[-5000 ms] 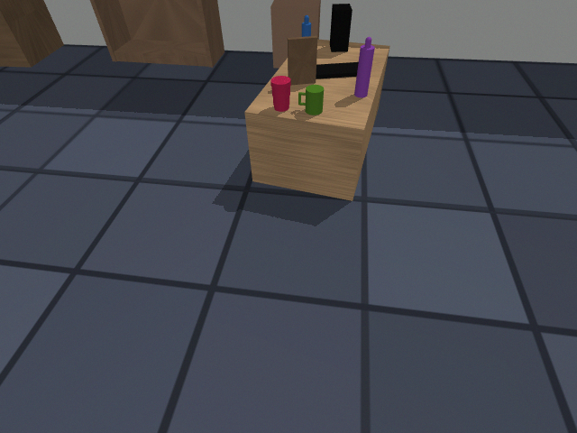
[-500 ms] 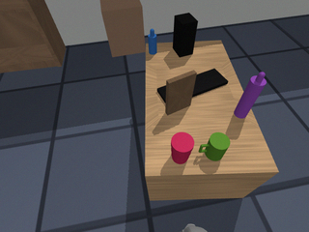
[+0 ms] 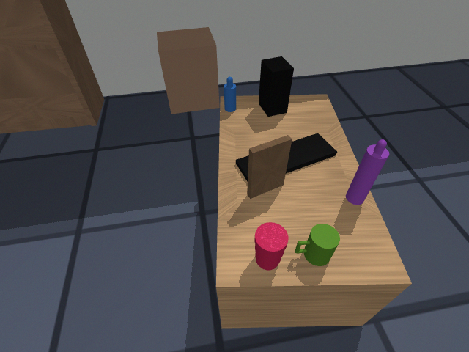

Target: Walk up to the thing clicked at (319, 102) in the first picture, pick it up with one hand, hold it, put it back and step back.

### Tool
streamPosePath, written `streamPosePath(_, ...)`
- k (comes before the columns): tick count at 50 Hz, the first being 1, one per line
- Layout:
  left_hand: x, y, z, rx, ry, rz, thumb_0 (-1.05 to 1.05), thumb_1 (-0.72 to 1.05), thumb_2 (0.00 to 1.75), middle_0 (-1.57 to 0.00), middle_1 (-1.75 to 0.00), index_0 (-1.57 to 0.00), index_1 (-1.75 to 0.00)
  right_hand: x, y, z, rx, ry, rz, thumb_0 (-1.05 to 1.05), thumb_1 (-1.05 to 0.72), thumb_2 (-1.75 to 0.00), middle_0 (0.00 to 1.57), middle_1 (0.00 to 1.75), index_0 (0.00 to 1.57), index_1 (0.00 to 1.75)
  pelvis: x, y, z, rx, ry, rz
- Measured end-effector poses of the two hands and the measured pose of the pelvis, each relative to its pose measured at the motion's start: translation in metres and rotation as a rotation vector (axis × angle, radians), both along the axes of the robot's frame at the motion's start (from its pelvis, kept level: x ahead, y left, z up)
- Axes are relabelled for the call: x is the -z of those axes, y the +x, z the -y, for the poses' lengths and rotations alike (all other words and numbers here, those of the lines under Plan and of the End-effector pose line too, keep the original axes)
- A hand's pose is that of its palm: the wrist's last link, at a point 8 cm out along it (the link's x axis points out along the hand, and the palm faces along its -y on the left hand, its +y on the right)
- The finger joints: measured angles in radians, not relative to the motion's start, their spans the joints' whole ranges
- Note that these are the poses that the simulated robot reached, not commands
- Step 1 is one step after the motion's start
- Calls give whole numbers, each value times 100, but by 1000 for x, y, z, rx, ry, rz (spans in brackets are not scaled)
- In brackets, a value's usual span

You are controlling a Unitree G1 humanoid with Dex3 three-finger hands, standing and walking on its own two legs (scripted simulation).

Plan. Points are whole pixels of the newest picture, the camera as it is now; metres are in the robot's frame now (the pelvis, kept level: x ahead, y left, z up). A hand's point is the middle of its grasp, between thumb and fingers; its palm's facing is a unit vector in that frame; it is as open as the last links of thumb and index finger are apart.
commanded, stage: walk up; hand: right
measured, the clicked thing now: (315, 245) +0.49 -0.22 -0.29
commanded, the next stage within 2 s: stand in 0.92 s
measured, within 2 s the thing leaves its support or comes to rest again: neither
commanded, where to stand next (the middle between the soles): +0.08 -0.02 m, yaw +0 degrees
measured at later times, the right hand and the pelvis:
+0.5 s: hand out of the picture +0.11 -0.25 -0.14, palm faces -0.02 +0.93 -0.36, open 7.4 cm; pelvis +0.02 +0.01 +0.01, yaw +0 degrees
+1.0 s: hand out of the picture +0.10 -0.25 -0.15, palm faces -0.02 +0.94 -0.34, open 7.4 cm; pelvis +0.02 +0.00 +0.01, yaw +0 degrees
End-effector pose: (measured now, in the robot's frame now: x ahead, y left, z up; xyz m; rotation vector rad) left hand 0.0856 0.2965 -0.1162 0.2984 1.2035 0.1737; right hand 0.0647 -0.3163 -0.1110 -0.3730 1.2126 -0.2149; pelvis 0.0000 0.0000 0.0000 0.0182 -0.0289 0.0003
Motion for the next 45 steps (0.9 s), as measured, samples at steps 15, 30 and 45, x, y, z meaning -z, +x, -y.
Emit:
streamPosePath(15, -6, 11, -5, -36, -8, -7, 1, 91, 89, -20, -30, -20, -30, 0, 17, -23, -3, 42, -3, 1, -91, -90, 21, 30, 21, 30, -8, 13, -6, 3, -7, -3)
streamPosePath(30, -7, 20, -4, -38, -9, -4, 1, 91, 89, -20, -30, -20, -30, -7, 40, -20, 5, 29, 37, 1, -91, -90, 21, 30, 20, 30, -11, 21, -6, 0, -8, 1)
streamPosePath(45, -8, 16, 2, -37, -7, -17, 1, 91, 89, -20, -30, -20, -30, -4, 31, -17, 15, 39, 13, 1, -91, -90, 21, 30, 20, 30, -11, 21, -2, 4, -10, 3)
